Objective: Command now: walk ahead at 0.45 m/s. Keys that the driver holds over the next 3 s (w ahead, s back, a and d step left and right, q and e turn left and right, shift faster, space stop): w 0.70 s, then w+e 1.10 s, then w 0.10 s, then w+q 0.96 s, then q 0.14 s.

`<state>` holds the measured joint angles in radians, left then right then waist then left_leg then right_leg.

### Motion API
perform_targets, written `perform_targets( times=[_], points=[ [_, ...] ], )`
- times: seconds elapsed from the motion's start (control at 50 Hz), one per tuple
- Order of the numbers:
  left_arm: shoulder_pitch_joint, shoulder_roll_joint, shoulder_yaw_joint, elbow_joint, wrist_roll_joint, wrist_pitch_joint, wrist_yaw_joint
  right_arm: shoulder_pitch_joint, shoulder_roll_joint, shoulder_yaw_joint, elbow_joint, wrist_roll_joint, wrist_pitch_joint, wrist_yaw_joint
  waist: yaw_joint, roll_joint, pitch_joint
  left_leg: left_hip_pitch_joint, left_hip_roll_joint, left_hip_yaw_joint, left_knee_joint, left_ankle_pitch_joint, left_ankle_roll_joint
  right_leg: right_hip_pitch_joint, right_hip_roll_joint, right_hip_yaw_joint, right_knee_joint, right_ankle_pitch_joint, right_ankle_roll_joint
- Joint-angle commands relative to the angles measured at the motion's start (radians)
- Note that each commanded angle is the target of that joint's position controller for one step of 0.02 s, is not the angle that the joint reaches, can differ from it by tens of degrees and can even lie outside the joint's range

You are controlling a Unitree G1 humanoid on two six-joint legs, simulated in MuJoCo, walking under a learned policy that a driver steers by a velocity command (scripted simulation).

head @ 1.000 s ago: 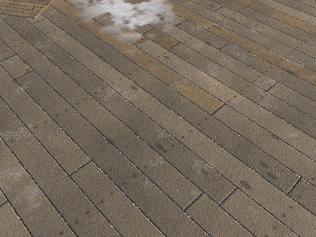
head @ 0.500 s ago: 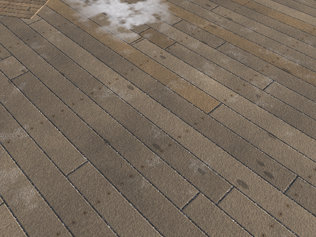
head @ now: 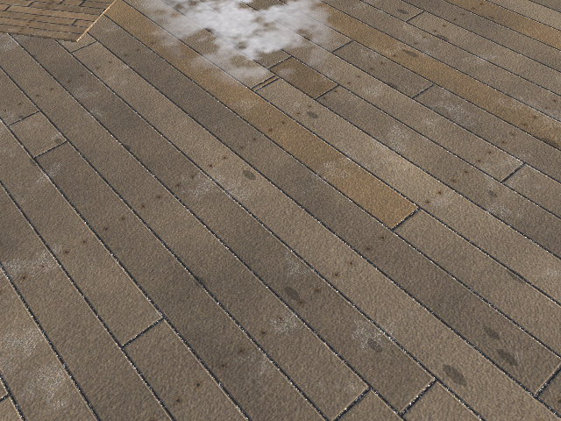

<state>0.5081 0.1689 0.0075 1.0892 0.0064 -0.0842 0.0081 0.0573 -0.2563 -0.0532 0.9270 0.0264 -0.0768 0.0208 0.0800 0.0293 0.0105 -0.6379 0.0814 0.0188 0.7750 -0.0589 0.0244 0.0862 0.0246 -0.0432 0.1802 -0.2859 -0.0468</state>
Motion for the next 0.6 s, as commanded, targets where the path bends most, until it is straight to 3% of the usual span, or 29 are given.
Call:
perform_targets(
  times=[0.02,0.06,0.1,0.14,0.16,0.18,0.2,0.22,0.24,0.26,0.28,0.32,0.34,0.38,0.42,0.5,0.6],
  points=[
    [0.050,0.184,0.035,-0.028,-0.007,-0.006,0.014,-0.204,-0.011,0.014,-0.111,0.004,-0.014,0.013,0.005,-0.126,0.151,-0.008,-0.039,0.045,-0.152,0.090,-0.003,-0.118,-0.228,0.107,-0.110,0.355,-0.121],
    [0.056,0.185,0.041,-0.021,-0.017,-0.005,0.015,-0.239,-0.024,0.015,-0.134,0.008,-0.017,0.022,-0.007,-0.125,0.165,-0.002,-0.038,0.029,-0.207,0.095,0.020,-0.068,-0.256,0.097,-0.098,0.392,-0.117],
    [0.038,0.198,0.051,-0.024,-0.019,0.001,0.016,-0.231,-0.050,0.007,-0.145,0.007,-0.025,0.029,-0.040,-0.128,0.138,0.043,-0.053,0.028,-0.245,0.061,0.051,0.002,-0.278,0.080,-0.037,0.549,-0.103],
    [0.008,0.224,0.063,-0.036,-0.012,0.014,0.017,-0.103,-0.105,-0.021,-0.118,0.006,-0.027,0.026,-0.121,-0.168,0.022,0.230,-0.110,0.060,-0.232,0.004,0.087,0.050,-0.283,0.061,0.135,0.916,-0.080],
    [-0.011,0.218,0.061,-0.044,-0.006,0.024,0.016,0.067,-0.145,-0.046,-0.066,0.009,-0.024,0.019,-0.204,-0.170,-0.078,0.437,-0.137,0.075,-0.240,0.006,0.115,0.009,-0.248,0.033,0.327,1.015,-0.056],
    [-0.029,0.204,0.052,-0.067,0.002,0.025,0.013,0.252,-0.190,-0.065,-0.019,0.003,-0.017,0.008,-0.279,-0.138,-0.194,0.750,-0.027,-0.051,-0.210,-0.024,0.165,-0.205,-0.214,0.029,0.589,0.827,-0.030],
    [0.101,0.050,0.011,-0.084,0.001,0.007,-0.005,0.387,-0.281,-0.084,0.010,-0.020,-0.013,0.004,-0.214,0.134,-0.387,1.131,0.267,-0.572,-0.294,-0.267,0.352,-0.605,-0.016,0.031,1.027,0.167,0.041],
    [0.061,0.080,0.016,-0.068,-0.025,-0.028,-0.013,0.367,-0.198,-0.058,0.022,-0.018,-0.011,0.006,-0.225,0.154,-0.415,1.097,0.310,-0.820,-0.490,-0.366,0.359,-0.720,0.030,0.187,1.199,-0.258,0.022],
    [-0.058,0.162,0.041,-0.118,-0.057,-0.048,-0.014,0.247,-0.149,-0.041,0.010,-0.008,-0.018,0.009,-0.195,0.135,-0.208,0.930,0.267,-0.660,-0.518,-0.357,0.293,-0.818,-0.035,0.176,1.245,-0.211,-0.002],
    [-0.130,0.182,0.046,-0.140,-0.062,-0.057,-0.006,0.144,-0.108,-0.027,-0.014,-0.009,-0.026,0.011,-0.157,0.046,-0.107,0.746,0.232,-0.503,-0.543,-0.250,0.255,-0.791,-0.094,0.148,1.201,-0.110,-0.013],
    [-0.160,0.181,0.056,-0.141,-0.050,-0.053,0.005,0.085,-0.071,-0.016,-0.019,-0.019,-0.033,0.018,-0.118,-0.007,-0.045,0.593,0.191,-0.385,-0.569,-0.133,0.228,-0.737,-0.133,0.128,1.135,-0.043,-0.012],
    [-0.110,0.136,0.061,-0.135,-0.034,-0.023,0.013,0.063,-0.038,-0.004,-0.004,-0.032,-0.041,0.025,-0.056,0.036,-0.026,0.439,0.129,-0.254,-0.619,-0.071,0.205,-0.613,-0.176,0.130,1.048,0.010,-0.010],
    [-0.102,0.116,0.060,-0.136,-0.032,-0.011,0.014,0.080,-0.045,-0.005,0.009,-0.029,-0.043,0.022,-0.047,0.040,-0.012,0.399,0.120,-0.222,-0.640,-0.051,0.212,-0.601,-0.182,0.119,1.019,0.009,-0.005],
    [-0.161,0.125,0.064,-0.168,-0.025,0.001,0.017,0.118,-0.082,-0.009,0.030,-0.028,-0.046,0.009,-0.044,0.038,0.029,0.360,0.117,-0.182,-0.678,-0.026,0.229,-0.651,-0.195,0.105,0.939,0.062,0.017],
    [-0.263,0.142,0.069,-0.209,-0.014,0.001,0.017,0.163,-0.111,-0.013,0.043,-0.029,-0.044,-0.008,-0.065,0.020,0.056,0.390,0.120,-0.166,-0.694,-0.001,0.231,-0.737,-0.203,0.100,0.813,0.170,0.040],
    [-0.429,0.120,0.056,-0.256,-0.016,-0.011,-0.001,0.242,-0.134,-0.014,0.056,-0.018,-0.034,-0.025,-0.117,0.011,0.064,0.444,0.084,-0.091,-0.689,0.045,0.188,-0.713,-0.156,0.054,0.517,0.381,0.046],
    [-0.568,0.132,0.047,-0.310,-0.028,-0.017,-0.031,0.346,-0.150,-0.021,0.097,-0.004,-0.012,-0.030,-0.156,0.008,0.087,0.628,0.150,-0.097,-0.624,0.050,0.174,-0.740,-0.124,0.053,0.368,0.344,0.027]
  ],
)
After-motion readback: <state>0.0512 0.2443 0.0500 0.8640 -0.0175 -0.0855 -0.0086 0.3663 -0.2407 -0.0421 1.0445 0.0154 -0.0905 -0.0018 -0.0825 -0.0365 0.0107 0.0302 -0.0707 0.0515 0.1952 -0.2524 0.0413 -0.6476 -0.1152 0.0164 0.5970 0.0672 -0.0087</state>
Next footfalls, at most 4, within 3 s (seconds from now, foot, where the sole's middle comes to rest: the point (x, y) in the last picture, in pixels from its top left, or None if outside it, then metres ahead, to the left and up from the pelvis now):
0.18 left None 0.30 0.13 -0.78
0.70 right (372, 380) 0.61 -0.11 -0.78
1.22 left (299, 274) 0.90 0.09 -0.78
1.74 right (421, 236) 1.06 -0.26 -0.78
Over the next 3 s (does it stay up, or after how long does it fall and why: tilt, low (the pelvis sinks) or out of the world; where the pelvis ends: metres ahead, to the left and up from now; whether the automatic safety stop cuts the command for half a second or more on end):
stays up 1.59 -0.44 0.00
